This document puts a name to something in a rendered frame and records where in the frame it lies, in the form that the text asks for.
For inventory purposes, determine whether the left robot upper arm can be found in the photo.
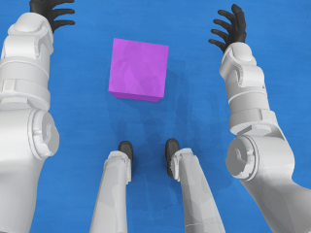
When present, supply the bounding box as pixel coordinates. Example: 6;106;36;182
0;108;59;233

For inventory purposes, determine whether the left robot hand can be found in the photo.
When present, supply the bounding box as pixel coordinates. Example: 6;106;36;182
29;0;76;34

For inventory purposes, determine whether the right robot foot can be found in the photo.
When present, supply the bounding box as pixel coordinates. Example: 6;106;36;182
165;138;180;179

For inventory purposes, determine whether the right robot upper arm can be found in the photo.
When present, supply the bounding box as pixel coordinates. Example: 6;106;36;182
225;134;311;233

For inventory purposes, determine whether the robot right thigh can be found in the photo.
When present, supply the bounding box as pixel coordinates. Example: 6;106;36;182
172;152;225;233

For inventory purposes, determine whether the right robot forearm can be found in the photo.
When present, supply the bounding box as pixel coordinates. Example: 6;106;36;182
219;42;289;144

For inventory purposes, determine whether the right robot hand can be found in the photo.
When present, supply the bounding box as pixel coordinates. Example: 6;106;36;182
208;4;247;54

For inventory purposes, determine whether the left robot forearm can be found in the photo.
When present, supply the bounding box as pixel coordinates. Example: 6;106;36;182
0;13;53;111

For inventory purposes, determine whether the carton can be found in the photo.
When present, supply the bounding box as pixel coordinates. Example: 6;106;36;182
108;38;169;102

